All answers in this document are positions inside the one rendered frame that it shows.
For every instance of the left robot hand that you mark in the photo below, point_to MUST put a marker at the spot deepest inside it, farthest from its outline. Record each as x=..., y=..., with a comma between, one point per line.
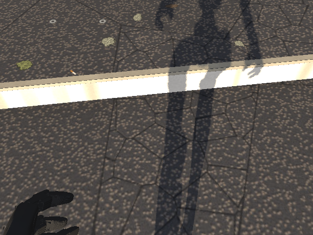
x=26, y=221

